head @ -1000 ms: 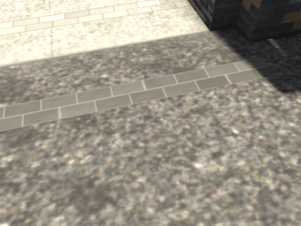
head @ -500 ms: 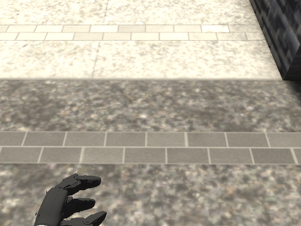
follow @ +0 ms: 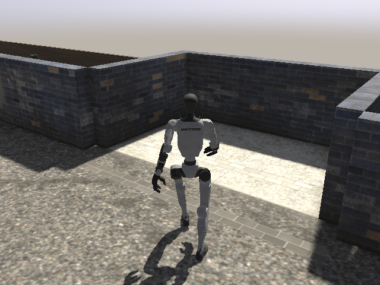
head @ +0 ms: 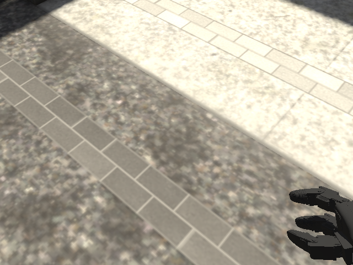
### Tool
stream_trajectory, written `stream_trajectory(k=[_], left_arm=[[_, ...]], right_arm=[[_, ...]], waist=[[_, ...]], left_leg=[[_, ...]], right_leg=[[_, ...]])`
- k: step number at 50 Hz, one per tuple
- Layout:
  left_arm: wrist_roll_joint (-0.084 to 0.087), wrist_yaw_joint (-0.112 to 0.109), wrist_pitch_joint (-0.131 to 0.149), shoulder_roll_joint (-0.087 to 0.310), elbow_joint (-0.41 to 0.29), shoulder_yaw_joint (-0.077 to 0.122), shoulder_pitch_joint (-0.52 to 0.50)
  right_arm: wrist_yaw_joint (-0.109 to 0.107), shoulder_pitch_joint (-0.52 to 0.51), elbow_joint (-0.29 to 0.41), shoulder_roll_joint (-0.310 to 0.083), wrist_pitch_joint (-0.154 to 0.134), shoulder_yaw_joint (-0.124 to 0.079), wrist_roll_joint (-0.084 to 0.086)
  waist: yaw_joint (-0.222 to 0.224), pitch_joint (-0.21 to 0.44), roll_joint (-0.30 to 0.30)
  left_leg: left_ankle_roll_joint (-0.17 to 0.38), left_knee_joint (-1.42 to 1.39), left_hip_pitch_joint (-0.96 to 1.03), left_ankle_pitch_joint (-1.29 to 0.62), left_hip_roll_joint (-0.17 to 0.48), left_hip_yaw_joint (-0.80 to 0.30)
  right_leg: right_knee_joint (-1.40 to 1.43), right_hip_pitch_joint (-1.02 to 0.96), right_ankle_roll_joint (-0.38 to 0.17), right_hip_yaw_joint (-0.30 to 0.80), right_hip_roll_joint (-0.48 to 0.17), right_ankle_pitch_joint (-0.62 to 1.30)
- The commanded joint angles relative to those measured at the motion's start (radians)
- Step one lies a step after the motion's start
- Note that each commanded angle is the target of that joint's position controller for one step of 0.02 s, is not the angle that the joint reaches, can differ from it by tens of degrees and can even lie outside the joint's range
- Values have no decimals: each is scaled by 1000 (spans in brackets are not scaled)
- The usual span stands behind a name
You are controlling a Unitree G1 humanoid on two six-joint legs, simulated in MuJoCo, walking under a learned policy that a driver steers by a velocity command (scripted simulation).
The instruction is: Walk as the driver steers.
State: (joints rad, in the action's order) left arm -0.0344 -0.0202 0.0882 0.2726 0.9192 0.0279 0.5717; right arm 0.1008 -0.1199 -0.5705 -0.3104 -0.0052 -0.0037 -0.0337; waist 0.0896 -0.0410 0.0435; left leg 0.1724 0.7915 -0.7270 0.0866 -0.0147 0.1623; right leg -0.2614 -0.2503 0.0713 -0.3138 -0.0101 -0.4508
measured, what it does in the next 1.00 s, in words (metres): walks ahead, turning right: left foot, then right foot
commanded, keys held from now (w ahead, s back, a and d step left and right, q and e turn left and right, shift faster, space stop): w+e+shift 1.00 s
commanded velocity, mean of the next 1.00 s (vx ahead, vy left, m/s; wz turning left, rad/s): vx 1.00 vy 0.00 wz -0.53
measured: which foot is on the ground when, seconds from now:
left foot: up 0.00-0.04, down 0.06-0.50, up 0.52-0.88, down 0.90-1.00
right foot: down 0.00-0.04, up 0.06-0.48, down 0.50-0.92, up 0.94-1.00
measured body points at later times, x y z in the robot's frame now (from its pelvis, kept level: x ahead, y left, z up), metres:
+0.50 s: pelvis +0.48 -0.04 +0.00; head +0.50 -0.04 +0.45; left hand +0.66 +0.20 -0.11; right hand +0.43 -0.31 -0.13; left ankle +0.20 +0.03 -0.66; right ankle +0.61 -0.09 -0.71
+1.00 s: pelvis +0.94 -0.11 +0.01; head +0.98 -0.13 +0.46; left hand +1.16 +0.13 -0.10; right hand +0.97 -0.43 -0.07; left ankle +1.07 -0.03 -0.71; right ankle +0.72 -0.10 -0.59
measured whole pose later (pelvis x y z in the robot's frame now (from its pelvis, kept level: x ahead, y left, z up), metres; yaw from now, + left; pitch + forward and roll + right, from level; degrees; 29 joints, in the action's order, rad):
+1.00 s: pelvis +0.94 -0.11 +0.01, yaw -34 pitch +2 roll +1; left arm -0.01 0.01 0.04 0.38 0.80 0.08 0.33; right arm -0.02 0.13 -0.65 -0.29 -0.08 0.00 -0.06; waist 0.06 -0.03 -0.04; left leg -0.03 0.61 -0.44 0.22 0.03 0.02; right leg -1.25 0.28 -0.12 0.11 0.10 -0.37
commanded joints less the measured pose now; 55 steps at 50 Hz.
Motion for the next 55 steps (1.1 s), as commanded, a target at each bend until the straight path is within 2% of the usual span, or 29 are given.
stream_trajectory(k=[1, 2, 3, 4, 5, 6, 7, 10, 13, 15, 20, 23, 24, 25, 26, 27, 29, 32, 35, 38, 41, 43, 44, 45, 46, 47, 48, 50, 55], left_arm=[[0, -26, -9, 252, -108, 49, -135], [-5, -14, -16, 239, -120, 45, -168], [-10, 3, -11, 136, -145, 28, -168], [35, 1, -2, 110, -239, 9, -49], [35, 0, 11, 171, -246, 15, -203], [43, 3, 11, 155, -234, 11, -207], [29, 10, 0, 135, -217, 7, -221], [11, 43, -65, 75, -155, 2, -164], [25, 59, -71, 43, -200, -2, -318], [32, 69, -57, 36, -211, -5, -393], [28, 93, -42, 45, -219, -9, -466], [21, 82, -57, 146, -140, 29, -175], [18, 69, -60, 196, -79, 57, 45], [28, 50, -66, 234, -54, 83, 122], [4, 42, -80, 325, -69, 103, -2], [17, 42, -81, 315, -113, 108, -46], [19, 30, -77, 192, -107, 83, -114], [26, 24, -39, 162, -121, 63, -183], [30, 29, -12, 195, -137, 75, -189], [44, 37, -11, 209, -134, 90, -146], [44, 33, -15, 229, -135, 102, -127], [35, 25, -15, 261, -146, 110, -153], [28, 28, -13, 294, -154, 116, -191], [20, 31, -1, 269, -171, 109, -252], [8, 26, 10, 98, -205, 63, -271], [73, 32, 4, 39, -278, 32, -109], [34, 20, -21, 137, -226, 37, -205], [8, 45, -41, 162, -234, 48, -330], [-3, 93, -94, 64, -333, 13, -455]], right_arm=[[-25, 395, -81, -114, -7, -45, -12], [-50, 583, -159, -150, -12, -74, -11], [-78, 535, -175, -219, -4, -104, 12], [-88, 483, -111, -296, -1, -110, -12], [-107, 523, -109, -236, 4, -110, -12], [-117, 474, -145, -186, -11, -98, -8], [-115, 437, -162, -135, -35, -84, -9], [-110, 408, -197, -63, -98, -54, 3], [-86, 436, -228, -61, -130, -55, 10], [-80, 439, -236, -38, -143, -46, 19], [-117, 510, -267, -105, -150, -45, 25], [-156, 453, -243, -187, -93, -68, -7], [-158, 385, -219, -207, -75, -76, -17], [-140, 341, -219, -168, -73, -71, -18], [-116, 407, -124, 3, -100, -25, -4], [-114, 374, -68, -37, -127, -9, -1], [-103, 311, -58, -76, -149, -5, -9], [-96, 318, -49, -55, -81, 12, -48], [-80, 157, 28, -40, -63, 28, -32], [-73, 52, 61, -12, -70, 40, -2], [-82, 31, 74, -44, -79, 28, 6], [-98, 154, 38, -106, -85, 0, 6], [-111, 315, -1, -149, -90, -22, 11], [-131, 541, -52, -197, -94, -49, 4], [-151, 745, -90, -256, -96, -70, -23], [-140, 594, -68, -342, -88, -91, -46], [-133, 464, -34, -207, -80, -81, -34], [-122, 420, -65, -91, -77, -53, -27], [-100, 515, -193, -35, -116, -40, 14]], waist=[[-304, 125, -168], [-373, 180, -129], [-271, 191, 126], [-167, 418, 141], [-245, 352, -35], [-179, 132, -78], [-129, 54, -143], [-32, -59, -124], [-63, -109, -43], [-80, -110, -46], [-90, -35, 8], [83, 134, 95], [194, 203, 79], [228, 183, -37], [21, 184, -362], [49, 307, -201], [-39, 65, 42], [-135, -45, 46], [-103, -94, -15], [-24, -53, -71], [1, -3, -103], [-60, 93, -101], [-157, 191, -92], [-278, 293, -79], [-314, 408, 137], [-140, 510, 470], [-160, 330, 195], [-158, 133, -12], [-98, 15, 49]], left_leg=[[77, -60, 632, 68, -104, -25], [114, -182, 913, 53, -74, -136], [103, -183, 1090, 62, 95, -359], [287, -297, 1299, -2, 377, -839], [260, -467, 1184, 222, 351, -860], [217, -532, 961, 253, 338, -734], [176, -558, 778, 223, 300, -643], [91, -650, 458, 135, 223, -394], [5, -711, 464, -83, 139, -187], [-52, -714, 494, -293, 77, -49], [-139, -655, 767, -924, 139, 56], [-165, -200, 840, -1315, 199, 58], [-154, 116, 719, -1217, 205, 38], [-142, 547, 524, -524, 70, 51], [-209, 934, -28, 431, -92, -65], [-181, 947, -163, 382, -58, -259], [-155, 687, -111, 232, 52, -272], [-205, 486, 48, 260, 119, -242], [-239, 172, 150, 97, 130, -168], [-231, -102, 255, -162, 78, -142], [-206, -240, 309, -185, 42, -164], [-187, -284, 477, -67, -6, -177], [-177, -278, 648, 20, -8, -175], [-158, -229, 900, 126, 69, -224], [-154, -250, 1118, 473, 332, -488], [-37, -527, 1202, 698, 545, -1136], [-23, -559, 1045, 855, 469, -1038], [-52, -528, 812, 453, 368, -648], [-110, -585, 675, -47, 297, -244]], right_leg=[[-475, 318, -62, 73, -267, 1566], [-788, 503, -88, 73, -223, 1231], [-1199, 791, -83, 84, -27, 52], [-1430, 1030, -85, 292, -21, -54], [-1417, 1110, -88, 341, -31, 70], [-1322, 1117, -98, 337, -83, 116], [-1230, 1037, -100, 363, -113, 128], [-1053, 858, -86, 421, -150, 146], [-844, 936, -108, 376, -138, 343], [-682, 901, -135, 301, -103, 504], [-409, 765, -208, 141, 23, 660], [-426, 483, -253, 123, 132, 409], [-393, 271, -300, 199, 119, 312], [-336, 138, -350, 303, 62, 251], [-330, -131, -518, 783, -153, 316], [-105, -176, -588, 1087, -238, 90], [46, 163, -469, 997, -208, -2], [85, 520, -420, 790, -73, 129], [140, 692, -402, 682, 7, 295], [106, 617, -332, 653, 38, 518], [26, 447, -290, 691, 1, 677], [-154, 363, -244, 704, -1, 904], [-351, 374, -223, 689, 15, 958], [-612, 507, -206, 662, 49, 855], [-959, 696, -218, 576, 112, 124], [-1185, 970, -190, 476, 161, -78], [-1216, 1058, -199, 443, 56, 64], [-1118, 1023, -178, 403, -14, 178], [-1045, 1065, -163, 370, -90, 229]])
